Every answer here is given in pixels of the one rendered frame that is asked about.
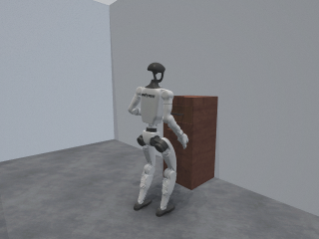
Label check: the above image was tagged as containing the robot left thigh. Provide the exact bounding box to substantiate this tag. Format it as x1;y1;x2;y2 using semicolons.
137;134;156;175

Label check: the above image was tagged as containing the right robot forearm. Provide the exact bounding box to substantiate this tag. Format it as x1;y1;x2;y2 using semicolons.
167;116;184;138

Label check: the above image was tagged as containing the cabinet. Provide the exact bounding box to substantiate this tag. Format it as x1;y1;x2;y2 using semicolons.
162;95;218;190

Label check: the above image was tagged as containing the right robot upper arm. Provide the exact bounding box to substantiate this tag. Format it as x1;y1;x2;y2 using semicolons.
160;89;174;123

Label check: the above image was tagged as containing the right robot hand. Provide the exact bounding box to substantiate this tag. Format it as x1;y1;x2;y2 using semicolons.
177;134;188;149

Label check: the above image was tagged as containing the left robot forearm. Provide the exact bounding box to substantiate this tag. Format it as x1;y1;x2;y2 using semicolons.
135;108;141;116

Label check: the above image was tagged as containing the drawer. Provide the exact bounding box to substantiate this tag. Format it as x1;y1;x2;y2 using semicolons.
171;105;192;123

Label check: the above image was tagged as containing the left robot upper arm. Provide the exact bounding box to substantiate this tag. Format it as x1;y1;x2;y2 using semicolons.
128;87;144;115

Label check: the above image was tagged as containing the robot right shin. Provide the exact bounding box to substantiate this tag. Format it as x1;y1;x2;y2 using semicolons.
160;170;176;210

